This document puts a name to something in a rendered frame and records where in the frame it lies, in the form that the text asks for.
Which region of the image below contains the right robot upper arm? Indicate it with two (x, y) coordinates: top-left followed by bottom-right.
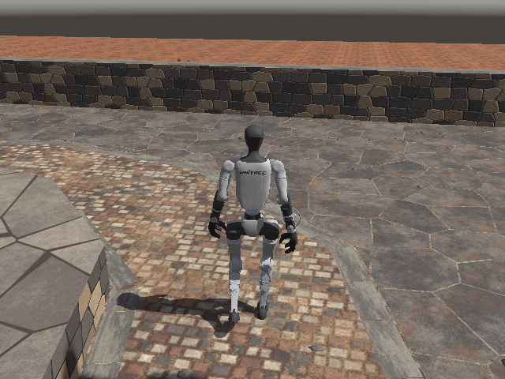
(270, 159), (289, 205)

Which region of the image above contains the left robot upper arm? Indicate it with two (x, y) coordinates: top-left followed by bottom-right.
(216, 159), (237, 202)

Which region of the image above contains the right robot hand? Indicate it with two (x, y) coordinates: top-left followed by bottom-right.
(279, 231), (297, 253)

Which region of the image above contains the left robot forearm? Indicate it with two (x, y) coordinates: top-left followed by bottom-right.
(210, 190), (225, 223)

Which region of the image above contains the left robot hand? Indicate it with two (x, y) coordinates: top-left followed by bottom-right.
(208, 220), (226, 238)

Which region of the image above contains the right robot forearm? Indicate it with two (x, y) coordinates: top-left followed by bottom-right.
(280, 193), (296, 233)

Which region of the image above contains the humanoid robot head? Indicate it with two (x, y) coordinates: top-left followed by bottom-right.
(240, 125), (267, 163)

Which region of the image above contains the robot left thigh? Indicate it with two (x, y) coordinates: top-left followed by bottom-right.
(226, 220), (242, 272)

